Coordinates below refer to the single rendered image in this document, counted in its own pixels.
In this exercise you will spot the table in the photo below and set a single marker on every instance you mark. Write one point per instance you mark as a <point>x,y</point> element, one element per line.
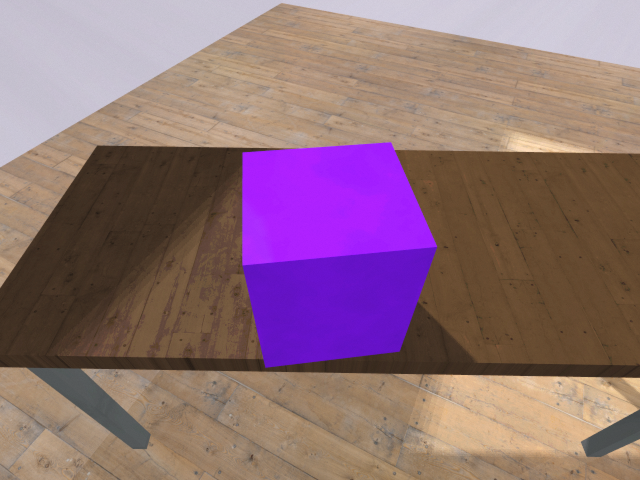
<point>139,266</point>

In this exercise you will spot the carton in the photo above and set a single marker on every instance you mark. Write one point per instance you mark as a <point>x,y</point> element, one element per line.
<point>335,251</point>

